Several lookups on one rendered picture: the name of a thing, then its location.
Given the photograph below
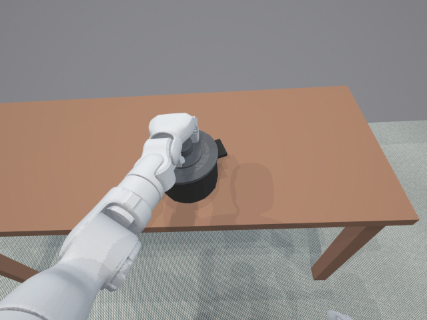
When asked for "lid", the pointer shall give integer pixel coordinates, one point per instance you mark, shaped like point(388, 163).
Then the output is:
point(200, 162)

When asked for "left robot forearm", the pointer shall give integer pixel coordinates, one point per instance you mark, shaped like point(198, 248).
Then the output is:
point(130, 203)

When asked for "table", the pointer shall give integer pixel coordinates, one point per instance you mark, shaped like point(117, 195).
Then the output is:
point(297, 158)

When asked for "robot left hand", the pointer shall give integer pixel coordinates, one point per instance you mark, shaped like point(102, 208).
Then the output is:
point(182, 124)

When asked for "pot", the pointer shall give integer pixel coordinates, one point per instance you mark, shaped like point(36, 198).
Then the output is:
point(196, 191)

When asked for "knob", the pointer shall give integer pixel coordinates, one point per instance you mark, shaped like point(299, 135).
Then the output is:
point(187, 148)

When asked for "left robot upper arm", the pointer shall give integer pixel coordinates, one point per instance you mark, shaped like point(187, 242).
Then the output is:
point(98, 259)

